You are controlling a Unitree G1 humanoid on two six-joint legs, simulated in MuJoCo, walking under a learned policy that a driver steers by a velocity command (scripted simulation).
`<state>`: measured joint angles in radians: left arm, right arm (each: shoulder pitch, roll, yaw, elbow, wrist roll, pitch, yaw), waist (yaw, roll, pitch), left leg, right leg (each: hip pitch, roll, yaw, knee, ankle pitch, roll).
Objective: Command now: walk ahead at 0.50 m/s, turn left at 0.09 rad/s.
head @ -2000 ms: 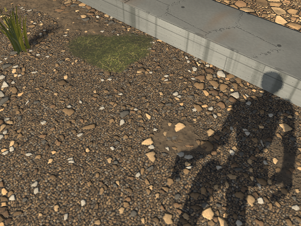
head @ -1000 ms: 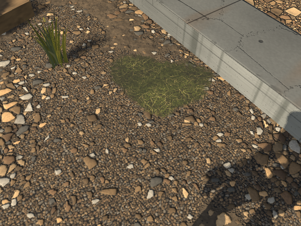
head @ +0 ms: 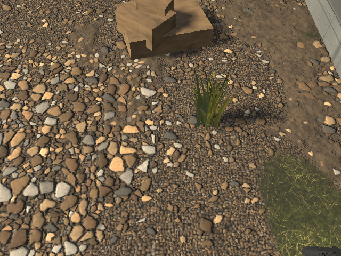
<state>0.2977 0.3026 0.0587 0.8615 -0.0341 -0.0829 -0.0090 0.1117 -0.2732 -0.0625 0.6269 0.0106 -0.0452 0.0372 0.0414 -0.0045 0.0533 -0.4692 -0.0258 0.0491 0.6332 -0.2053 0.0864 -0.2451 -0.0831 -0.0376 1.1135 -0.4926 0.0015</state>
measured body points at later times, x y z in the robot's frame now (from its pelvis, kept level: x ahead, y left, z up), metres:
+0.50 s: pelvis +0.28 -0.05 -0.01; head +0.31 -0.05 +0.44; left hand +0.52 +0.15 -0.10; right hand +0.25 -0.33 -0.13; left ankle +0.09 +0.08 -0.71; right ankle +0.38 -0.15 -0.72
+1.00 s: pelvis +0.57 -0.10 +0.00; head +0.59 -0.11 +0.45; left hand +0.76 +0.12 -0.11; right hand +0.64 -0.43 -0.06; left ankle +0.71 -0.05 -0.72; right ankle +0.38 -0.15 -0.69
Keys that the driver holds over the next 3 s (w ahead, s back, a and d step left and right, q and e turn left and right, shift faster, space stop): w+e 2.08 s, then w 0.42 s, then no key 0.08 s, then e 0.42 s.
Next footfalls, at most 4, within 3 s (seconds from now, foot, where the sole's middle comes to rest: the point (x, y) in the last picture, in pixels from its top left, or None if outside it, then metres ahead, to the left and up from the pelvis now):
0.50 right None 0.41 -0.16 -0.76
0.96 left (198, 181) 0.75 -0.07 -0.76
1.48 right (287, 177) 0.79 -0.45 -0.76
1.94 left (290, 124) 1.08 -0.52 -0.76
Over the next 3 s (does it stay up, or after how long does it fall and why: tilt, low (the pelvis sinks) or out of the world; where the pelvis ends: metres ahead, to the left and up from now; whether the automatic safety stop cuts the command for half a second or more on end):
stays up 1.11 -0.85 0.10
